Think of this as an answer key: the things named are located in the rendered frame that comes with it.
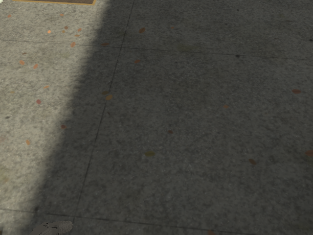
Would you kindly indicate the robot left hand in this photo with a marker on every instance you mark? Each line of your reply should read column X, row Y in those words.
column 53, row 228

